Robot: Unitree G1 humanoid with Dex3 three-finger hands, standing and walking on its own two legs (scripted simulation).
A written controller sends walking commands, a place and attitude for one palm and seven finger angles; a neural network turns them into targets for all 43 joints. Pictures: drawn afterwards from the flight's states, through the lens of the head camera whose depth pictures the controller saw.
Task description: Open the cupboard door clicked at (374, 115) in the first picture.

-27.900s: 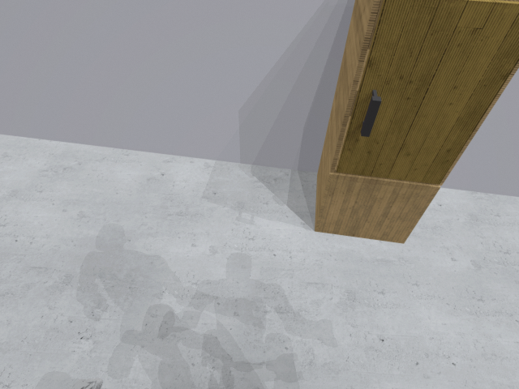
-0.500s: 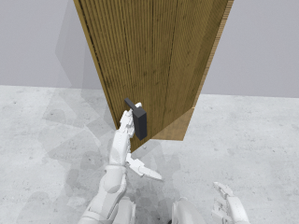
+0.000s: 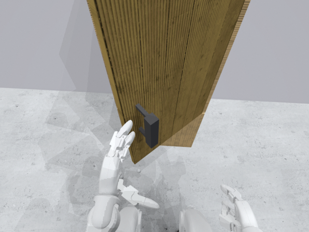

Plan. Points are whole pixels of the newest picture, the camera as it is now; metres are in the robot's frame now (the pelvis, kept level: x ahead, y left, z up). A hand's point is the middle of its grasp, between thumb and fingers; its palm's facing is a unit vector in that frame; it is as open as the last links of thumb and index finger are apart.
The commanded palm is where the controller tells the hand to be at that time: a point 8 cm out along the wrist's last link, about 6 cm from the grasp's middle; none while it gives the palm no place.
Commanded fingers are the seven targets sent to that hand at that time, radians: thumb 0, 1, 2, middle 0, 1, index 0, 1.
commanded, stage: slide the hand sideways off the handle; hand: left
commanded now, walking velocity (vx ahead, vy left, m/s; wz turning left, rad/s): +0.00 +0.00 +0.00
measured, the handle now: (146, 126) +0.37 +0.05 +0.05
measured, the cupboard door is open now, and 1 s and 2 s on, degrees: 43 43 43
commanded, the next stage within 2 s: draw the hand back to the body in 0.54 s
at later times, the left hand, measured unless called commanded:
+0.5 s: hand (120, 187) +0.22 +0.09 +0.04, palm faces -0.04 -1.00 +0.00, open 16.4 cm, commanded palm +0.20 +0.14 +0.04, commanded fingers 0.00 -0.50 0.30 -0.15 -0.30 -0.15 -0.30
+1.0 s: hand (93, 185) +0.21 +0.13 +0.11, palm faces -0.03 -1.00 -0.05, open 16.4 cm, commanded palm +0.18 +0.19 +0.12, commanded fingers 0.00 -0.50 0.30 -0.15 -0.30 -0.15 -0.30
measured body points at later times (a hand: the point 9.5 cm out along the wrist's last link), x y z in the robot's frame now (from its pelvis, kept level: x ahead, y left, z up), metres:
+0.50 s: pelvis +0.01 -0.01 -0.01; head +0.09 +0.00 +0.43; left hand +0.21 +0.15 +0.04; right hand +0.20 -0.22 -0.09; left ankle +0.02 +0.11 -0.63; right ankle +0.04 -0.12 -0.63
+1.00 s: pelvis +0.01 +0.00 +0.03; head +0.06 -0.01 +0.47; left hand +0.20 +0.18 +0.11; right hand +0.19 -0.23 -0.04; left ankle +0.02 +0.11 -0.63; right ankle +0.04 -0.12 -0.63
